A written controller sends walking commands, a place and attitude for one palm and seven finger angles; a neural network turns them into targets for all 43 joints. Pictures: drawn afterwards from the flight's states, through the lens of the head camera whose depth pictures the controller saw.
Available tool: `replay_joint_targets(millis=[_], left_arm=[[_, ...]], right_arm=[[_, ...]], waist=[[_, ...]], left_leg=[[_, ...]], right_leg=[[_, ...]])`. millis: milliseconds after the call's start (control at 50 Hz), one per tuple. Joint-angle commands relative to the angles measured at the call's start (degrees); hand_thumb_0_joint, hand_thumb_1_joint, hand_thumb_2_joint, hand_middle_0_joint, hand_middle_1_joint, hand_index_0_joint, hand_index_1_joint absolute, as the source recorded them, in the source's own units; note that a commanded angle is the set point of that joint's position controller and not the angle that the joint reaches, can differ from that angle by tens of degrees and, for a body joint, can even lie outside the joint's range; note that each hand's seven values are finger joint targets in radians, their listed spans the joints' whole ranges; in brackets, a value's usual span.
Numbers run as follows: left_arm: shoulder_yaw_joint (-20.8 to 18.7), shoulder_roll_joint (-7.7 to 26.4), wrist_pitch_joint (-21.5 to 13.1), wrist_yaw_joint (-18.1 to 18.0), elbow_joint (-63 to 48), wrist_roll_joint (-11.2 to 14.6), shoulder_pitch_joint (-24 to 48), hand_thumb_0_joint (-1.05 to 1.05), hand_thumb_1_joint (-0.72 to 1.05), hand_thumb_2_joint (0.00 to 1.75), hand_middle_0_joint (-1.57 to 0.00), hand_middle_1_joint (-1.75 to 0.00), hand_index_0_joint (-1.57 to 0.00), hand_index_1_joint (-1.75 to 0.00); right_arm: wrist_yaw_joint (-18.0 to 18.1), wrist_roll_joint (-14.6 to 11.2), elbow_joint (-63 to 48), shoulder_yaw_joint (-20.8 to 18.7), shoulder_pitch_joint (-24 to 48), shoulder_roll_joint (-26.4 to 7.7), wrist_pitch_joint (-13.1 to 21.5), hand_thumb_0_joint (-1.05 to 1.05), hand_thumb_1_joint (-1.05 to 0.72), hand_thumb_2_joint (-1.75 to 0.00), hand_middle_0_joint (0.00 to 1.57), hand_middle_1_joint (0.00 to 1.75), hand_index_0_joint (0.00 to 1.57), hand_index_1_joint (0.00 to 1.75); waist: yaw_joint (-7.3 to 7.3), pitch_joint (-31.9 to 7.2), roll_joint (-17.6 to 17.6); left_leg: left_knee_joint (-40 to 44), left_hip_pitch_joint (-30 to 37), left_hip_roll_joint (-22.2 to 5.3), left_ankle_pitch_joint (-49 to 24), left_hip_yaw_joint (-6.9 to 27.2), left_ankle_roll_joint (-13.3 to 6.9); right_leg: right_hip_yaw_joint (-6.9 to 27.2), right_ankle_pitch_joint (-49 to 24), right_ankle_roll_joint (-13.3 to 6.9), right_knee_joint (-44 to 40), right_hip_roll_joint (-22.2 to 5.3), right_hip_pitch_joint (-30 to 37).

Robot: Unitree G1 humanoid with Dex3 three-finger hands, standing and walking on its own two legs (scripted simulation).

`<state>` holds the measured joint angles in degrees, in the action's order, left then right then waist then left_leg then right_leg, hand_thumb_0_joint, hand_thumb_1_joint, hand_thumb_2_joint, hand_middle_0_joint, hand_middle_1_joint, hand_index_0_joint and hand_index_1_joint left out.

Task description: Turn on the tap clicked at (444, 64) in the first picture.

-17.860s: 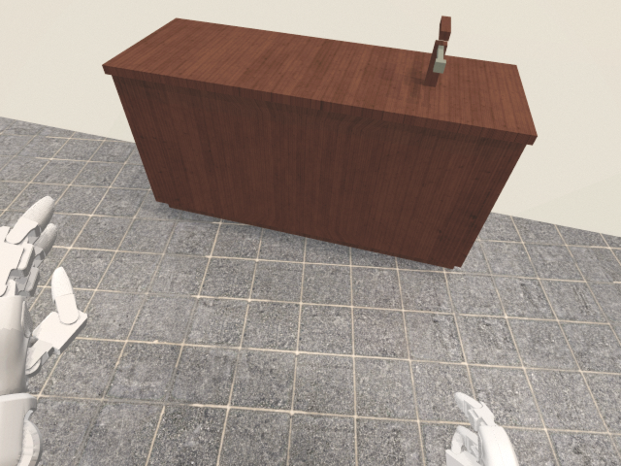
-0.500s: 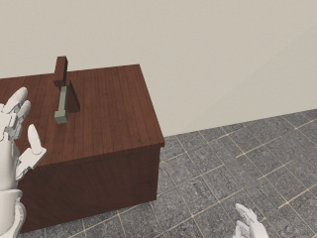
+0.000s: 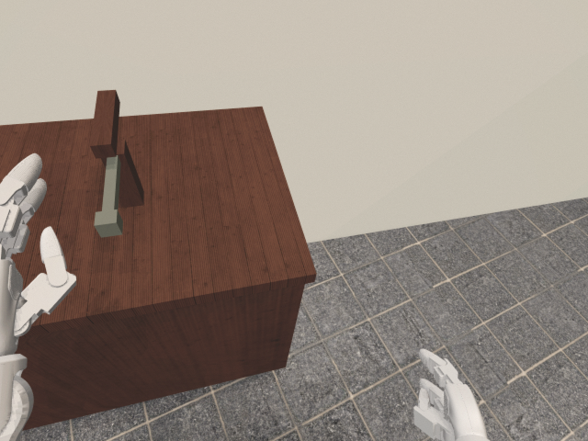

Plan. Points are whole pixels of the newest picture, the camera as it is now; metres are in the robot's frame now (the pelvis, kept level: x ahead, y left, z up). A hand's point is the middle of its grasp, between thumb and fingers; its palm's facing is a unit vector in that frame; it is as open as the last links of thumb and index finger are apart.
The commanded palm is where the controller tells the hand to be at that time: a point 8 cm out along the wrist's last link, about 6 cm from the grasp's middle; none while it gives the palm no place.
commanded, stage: come to a stop and stand still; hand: left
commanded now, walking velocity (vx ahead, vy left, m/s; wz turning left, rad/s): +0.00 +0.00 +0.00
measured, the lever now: (109, 223) +0.36 +0.30 +0.05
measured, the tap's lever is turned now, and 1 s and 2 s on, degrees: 0 0 0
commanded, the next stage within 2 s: look again from close up in 0.16 s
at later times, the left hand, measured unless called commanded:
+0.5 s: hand (65, 289) +0.21 +0.24 +0.16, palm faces +0.41 -0.85 -0.33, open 7.4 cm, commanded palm +0.15 +0.28 +0.18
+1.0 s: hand (29, 218) +0.25 +0.27 +0.21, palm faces +0.52 -0.73 -0.43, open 7.4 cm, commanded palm +0.15 +0.26 +0.18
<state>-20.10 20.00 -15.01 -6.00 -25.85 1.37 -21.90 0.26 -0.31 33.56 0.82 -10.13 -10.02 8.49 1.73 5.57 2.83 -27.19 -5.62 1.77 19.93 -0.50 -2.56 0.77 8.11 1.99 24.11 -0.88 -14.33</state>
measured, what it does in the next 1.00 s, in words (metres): stands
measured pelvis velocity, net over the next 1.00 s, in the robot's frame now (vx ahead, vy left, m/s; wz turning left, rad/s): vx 0.00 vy -0.02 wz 0.02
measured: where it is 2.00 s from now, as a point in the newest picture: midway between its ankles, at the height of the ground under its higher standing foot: outside the picture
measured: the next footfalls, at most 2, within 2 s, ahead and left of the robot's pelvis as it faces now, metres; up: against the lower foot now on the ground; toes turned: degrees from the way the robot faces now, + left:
none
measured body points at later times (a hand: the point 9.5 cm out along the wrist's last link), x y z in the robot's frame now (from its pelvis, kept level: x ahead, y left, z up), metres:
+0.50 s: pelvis -0.01 -0.01 +0.00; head +0.02 +0.02 +0.45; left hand +0.18 +0.29 +0.18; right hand +0.17 -0.22 -0.07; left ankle -0.06 +0.08 -0.74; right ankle +0.05 -0.15 -0.74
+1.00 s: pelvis +0.00 -0.02 +0.00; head +0.04 -0.01 +0.44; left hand +0.21 +0.31 +0.24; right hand +0.17 -0.23 -0.09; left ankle -0.06 +0.08 -0.74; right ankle +0.05 -0.15 -0.74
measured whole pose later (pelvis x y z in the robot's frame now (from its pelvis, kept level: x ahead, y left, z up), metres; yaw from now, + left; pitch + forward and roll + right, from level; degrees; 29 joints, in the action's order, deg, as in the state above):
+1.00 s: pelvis +0.00 -0.02 +0.00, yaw +1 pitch +0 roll -1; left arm -28.9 30.0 -17.7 -6.2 -17.3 3.0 -9.3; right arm -1.0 -0.5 33.7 3.2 -13.0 -12.0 8.9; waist 1.8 4.9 0.4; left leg -30.8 -9.8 0.9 21.2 1.0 -1.0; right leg -0.2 9.4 0.2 28.5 0.2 -18.7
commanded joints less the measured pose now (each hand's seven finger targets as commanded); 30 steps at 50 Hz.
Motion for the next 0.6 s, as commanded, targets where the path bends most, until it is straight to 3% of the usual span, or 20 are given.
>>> replay_joint_targets(millis=[0,20,220,340,420,580], left_arm=[[-6.41,9.91,-4.06,-1.13,-17.23,0.69,3.38,0.00,0.90,0.90,-0.20,-0.30,-0.20,-0.30],[-7.59,11.14,-4.06,-1.31,-18.59,0.62,3.42,0.00,0.90,0.90,-0.20,-0.30,-0.20,-0.30],[-6.08,8.80,-2.88,-1.26,-13.76,0.73,2.06,0.00,0.90,0.90,-0.20,-0.30,-0.20,-0.30],[-4.64,8.42,-2.61,-1.47,-13.66,0.56,4.45,0.00,0.90,0.90,-0.20,-0.30,-0.20,-0.30],[-6.38,10.12,-2.82,-1.88,-14.79,0.57,4.14,0.00,0.90,0.90,-0.20,-0.30,-0.20,-0.30],[-4.82,7.79,-2.78,-1.68,-11.18,0.50,2.68,0.00,0.90,0.90,-0.20,-0.30,-0.20,-0.30]], right_arm=[[0.89,-0.04,-9.07,-3.62,3.16,-8.06,2.55,0.00,-0.90,-0.90,0.20,0.30,0.20,0.30],[1.05,0.01,-8.91,-3.59,3.46,-7.89,2.36,0.00,-0.90,-0.90,0.20,0.30,0.20,0.30],[1.13,-0.14,-8.79,-3.83,2.81,-8.06,0.96,0.00,-0.90,-0.90,0.20,0.30,0.20,0.30],[1.44,-0.15,-8.98,-3.44,3.35,-8.14,0.61,0.00,-0.90,-0.90,0.20,0.30,0.20,0.30],[1.61,-0.14,-9.14,-3.43,3.59,-7.97,0.87,0.00,-0.90,-0.90,0.20,0.30,0.20,0.30],[1.59,-0.14,-8.71,-3.51,2.83,-8.35,1.22,0.00,-0.90,-0.90,0.20,0.30,0.20,0.30]], waist=[[-0.20,-12.32,-7.39],[-0.27,-12.96,-9.34],[-0.59,-11.11,-7.75],[-0.51,-9.41,-6.93],[-0.21,-9.78,-6.14],[-0.27,-7.68,-5.57]], left_leg=[[5.25,-6.89,-5.24,-27.72,1.76,4.71],[4.93,-5.76,-5.20,-29.36,1.45,5.01],[4.86,-5.91,-5.89,-30.15,1.26,5.75],[7.27,-9.34,-5.59,-19.77,1.91,4.32],[7.44,-10.28,-5.19,-15.34,2.04,3.23],[8.84,-12.50,-4.45,-6.51,1.92,1.83]], right_leg=[[-0.87,-20.07,-3.29,3.44,-1.17,15.63],[-1.05,-20.86,-3.31,3.67,-1.18,15.37],[-1.78,-19.05,-3.40,2.99,-1.08,13.88],[-1.04,-14.50,-3.00,2.06,-1.40,14.58],[-0.02,-13.58,-3.09,1.14,-1.74,15.81],[2.01,-5.97,-2.84,-1.30,-1.40,14.16]])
